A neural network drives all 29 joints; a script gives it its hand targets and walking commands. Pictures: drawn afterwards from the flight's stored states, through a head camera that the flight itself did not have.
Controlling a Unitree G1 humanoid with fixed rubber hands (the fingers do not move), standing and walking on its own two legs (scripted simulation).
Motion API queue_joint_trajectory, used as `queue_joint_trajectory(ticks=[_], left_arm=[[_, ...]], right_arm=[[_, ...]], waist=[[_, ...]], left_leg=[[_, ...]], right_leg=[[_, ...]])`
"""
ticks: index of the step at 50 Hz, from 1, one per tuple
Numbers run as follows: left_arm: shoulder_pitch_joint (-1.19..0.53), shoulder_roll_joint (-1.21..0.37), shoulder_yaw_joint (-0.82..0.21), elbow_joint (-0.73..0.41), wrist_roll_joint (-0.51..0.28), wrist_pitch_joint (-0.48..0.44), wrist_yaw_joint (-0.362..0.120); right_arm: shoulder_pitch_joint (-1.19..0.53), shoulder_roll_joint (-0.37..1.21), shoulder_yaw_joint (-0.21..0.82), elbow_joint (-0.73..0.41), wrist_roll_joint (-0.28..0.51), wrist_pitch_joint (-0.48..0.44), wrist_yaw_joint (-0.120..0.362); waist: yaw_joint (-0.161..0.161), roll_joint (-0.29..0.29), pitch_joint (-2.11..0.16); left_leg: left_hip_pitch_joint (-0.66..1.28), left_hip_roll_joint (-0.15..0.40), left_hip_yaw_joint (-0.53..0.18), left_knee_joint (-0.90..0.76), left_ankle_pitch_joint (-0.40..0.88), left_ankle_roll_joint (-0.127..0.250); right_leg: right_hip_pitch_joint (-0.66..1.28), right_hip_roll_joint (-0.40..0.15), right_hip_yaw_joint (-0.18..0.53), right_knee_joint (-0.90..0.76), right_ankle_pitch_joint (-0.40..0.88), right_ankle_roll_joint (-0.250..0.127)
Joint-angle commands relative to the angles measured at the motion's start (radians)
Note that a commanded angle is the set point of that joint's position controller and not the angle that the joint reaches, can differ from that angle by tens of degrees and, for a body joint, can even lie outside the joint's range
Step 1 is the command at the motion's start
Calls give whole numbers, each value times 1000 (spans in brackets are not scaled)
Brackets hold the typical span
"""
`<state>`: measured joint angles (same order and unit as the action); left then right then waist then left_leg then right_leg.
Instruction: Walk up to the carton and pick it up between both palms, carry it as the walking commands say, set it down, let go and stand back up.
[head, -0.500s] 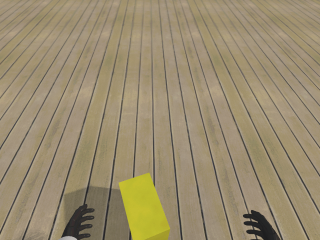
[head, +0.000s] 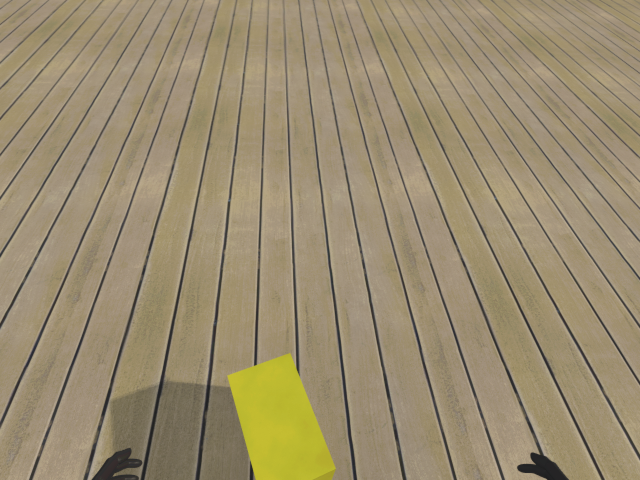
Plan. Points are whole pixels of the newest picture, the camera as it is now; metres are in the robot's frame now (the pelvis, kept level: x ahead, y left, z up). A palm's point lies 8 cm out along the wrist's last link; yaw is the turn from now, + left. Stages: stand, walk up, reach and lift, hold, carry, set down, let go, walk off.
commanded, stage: stand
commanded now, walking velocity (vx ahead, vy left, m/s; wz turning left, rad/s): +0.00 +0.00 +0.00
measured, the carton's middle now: (279, 436) +0.36 +0.09 -0.63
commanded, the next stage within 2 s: none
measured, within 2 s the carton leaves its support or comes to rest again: neither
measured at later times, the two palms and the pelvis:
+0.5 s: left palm out of the picture +0.07 +0.30 -0.11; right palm out of the picture +0.08 -0.31 -0.08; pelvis -0.02 +0.00 +0.00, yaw +0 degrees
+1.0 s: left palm out of the picture +0.05 +0.30 -0.11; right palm out of the picture +0.07 -0.32 -0.09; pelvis -0.03 -0.01 +0.01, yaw +2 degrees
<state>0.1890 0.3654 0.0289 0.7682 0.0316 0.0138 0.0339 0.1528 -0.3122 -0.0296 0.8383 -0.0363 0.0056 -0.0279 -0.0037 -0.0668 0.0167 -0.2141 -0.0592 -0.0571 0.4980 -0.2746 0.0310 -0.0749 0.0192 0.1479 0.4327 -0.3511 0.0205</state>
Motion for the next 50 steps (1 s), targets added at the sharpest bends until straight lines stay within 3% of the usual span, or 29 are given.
queue_joint_trajectory(ticks=[1,26,50], left_arm=[[-4,131,27,-39,-1,-13,5],[-19,163,12,89,0,-27,-2],[-38,182,13,171,-8,-28,-8]], right_arm=[[-18,-179,-40,-33,2,-12,-5],[-60,-214,-30,104,12,-15,7],[-59,-233,-15,165,21,-17,7]], waist=[[3,68,-73],[-3,64,-11],[-2,66,-7]], left_leg=[[136,119,-83,-51,430,-7],[114,125,-113,-126,222,-6],[102,128,-137,-137,239,-5]], right_leg=[[-63,-59,-4,-33,356,-10],[-77,-79,22,-121,220,-26],[-50,-88,18,-144,224,-33]])
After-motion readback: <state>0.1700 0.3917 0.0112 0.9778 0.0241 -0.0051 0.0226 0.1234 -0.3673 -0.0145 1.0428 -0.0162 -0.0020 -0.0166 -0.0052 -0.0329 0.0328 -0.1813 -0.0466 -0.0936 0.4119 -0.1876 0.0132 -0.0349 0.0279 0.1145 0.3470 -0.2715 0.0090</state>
